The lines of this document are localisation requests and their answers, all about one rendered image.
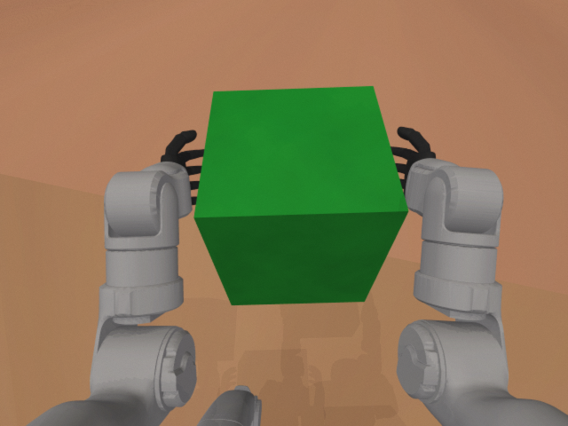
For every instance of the robot left upper arm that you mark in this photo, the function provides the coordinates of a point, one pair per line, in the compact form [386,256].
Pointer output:
[140,374]

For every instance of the right robot hand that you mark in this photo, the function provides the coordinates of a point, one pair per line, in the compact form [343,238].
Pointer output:
[419,143]

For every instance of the robot right upper arm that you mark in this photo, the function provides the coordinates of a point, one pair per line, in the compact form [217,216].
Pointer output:
[458,371]

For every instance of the carton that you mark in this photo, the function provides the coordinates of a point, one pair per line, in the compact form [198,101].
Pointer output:
[299,200]

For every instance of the left robot forearm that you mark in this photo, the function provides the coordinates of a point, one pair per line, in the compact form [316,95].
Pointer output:
[141,213]

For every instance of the left robot hand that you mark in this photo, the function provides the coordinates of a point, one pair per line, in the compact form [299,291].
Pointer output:
[172,155]

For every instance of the left robot thigh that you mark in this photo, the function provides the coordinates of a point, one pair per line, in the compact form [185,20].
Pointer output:
[233,408]

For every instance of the right robot forearm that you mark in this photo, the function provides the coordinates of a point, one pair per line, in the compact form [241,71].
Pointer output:
[461,221]

